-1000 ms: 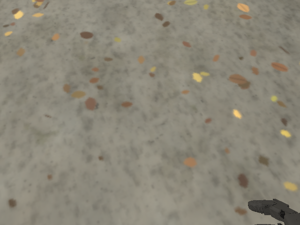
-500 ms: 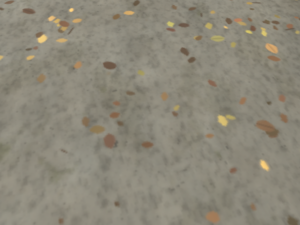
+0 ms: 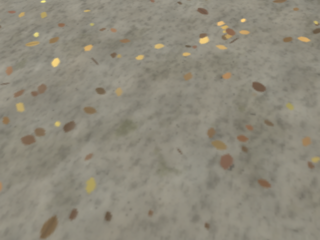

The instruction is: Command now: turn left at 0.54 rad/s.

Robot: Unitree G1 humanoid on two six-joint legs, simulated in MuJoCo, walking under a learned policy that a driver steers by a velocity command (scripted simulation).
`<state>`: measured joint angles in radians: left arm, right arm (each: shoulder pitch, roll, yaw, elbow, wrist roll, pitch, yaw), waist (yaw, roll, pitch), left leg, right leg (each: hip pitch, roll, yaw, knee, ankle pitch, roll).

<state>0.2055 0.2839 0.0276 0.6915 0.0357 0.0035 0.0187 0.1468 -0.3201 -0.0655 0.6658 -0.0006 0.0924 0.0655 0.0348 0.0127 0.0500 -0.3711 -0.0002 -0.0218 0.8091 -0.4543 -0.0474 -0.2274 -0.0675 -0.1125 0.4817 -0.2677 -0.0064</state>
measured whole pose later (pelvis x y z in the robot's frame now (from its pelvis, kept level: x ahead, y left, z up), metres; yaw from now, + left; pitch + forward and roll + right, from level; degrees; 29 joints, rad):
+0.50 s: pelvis -0.01 +0.00 -0.02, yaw -11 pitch +0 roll +1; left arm 0.28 0.28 0.06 0.71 0.01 0.05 -0.03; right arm 0.12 -0.29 -0.05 0.73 -0.02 0.05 -0.02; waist 0.03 0.04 0.07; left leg -0.26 0.07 0.18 0.70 -0.44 -0.02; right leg -0.29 0.02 -0.06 0.65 -0.33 -0.06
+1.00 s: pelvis +0.02 -0.01 +0.00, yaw -34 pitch +2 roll +1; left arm 0.26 0.31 0.06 0.67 0.02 0.05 0.00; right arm 0.14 -0.32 -0.03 0.72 -0.01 0.05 -0.02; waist 0.03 0.01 0.05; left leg -0.46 -0.03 -0.07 0.80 -0.36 -0.03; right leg -0.22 0.20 0.30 0.47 -0.23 -0.09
